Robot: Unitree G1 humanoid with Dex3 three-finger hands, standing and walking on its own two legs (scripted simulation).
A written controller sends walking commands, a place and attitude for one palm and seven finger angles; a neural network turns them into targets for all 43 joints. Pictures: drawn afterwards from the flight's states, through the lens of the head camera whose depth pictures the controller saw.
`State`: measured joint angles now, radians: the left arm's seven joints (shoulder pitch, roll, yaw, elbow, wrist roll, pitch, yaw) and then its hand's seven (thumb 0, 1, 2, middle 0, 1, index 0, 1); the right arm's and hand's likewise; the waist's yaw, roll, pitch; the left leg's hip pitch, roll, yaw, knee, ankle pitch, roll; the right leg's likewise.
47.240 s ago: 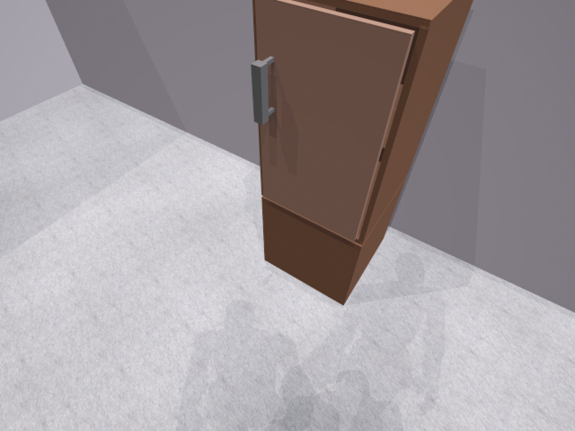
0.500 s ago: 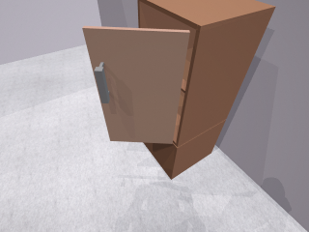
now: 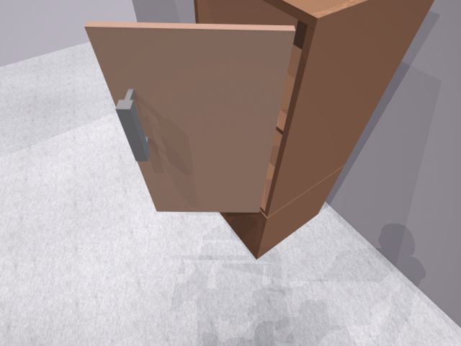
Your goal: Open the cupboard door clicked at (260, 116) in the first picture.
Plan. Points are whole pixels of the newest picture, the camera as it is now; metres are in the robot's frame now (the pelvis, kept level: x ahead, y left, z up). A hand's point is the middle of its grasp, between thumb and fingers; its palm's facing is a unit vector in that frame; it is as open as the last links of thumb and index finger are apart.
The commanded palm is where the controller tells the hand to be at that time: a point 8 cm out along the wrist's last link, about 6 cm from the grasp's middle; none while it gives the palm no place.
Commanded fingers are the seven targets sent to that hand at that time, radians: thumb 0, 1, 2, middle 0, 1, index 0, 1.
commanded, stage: come to a stop and stand still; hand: left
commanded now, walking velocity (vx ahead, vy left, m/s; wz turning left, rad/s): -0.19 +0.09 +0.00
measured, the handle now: (136, 126) +0.51 +0.21 +0.07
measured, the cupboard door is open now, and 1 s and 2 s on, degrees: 54 54 54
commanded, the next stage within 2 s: look again from close up in 0.90 s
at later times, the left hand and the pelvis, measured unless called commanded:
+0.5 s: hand out of the picture -0.03 +0.24 -0.17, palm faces +0.04 -0.98 -0.19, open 7.4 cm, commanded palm none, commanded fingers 0.00 0.90 0.90 -0.20 -0.30 -0.20 -0.30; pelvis -0.05 +0.06 +0.01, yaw -2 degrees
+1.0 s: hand out of the picture -0.10 +0.20 -0.16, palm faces +0.00 -0.99 -0.16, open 7.4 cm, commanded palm none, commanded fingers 0.00 0.90 0.90 -0.20 -0.30 -0.20 -0.30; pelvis -0.08 +0.05 +0.01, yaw -2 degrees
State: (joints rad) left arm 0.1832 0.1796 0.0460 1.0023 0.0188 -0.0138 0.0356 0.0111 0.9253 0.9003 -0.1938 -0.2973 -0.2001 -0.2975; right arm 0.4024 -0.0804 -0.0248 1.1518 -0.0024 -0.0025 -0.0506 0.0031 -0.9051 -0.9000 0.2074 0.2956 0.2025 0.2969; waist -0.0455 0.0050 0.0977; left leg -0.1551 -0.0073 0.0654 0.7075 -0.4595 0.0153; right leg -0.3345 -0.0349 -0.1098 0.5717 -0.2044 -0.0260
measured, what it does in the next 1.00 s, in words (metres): steps on the spot: left foot, then right foot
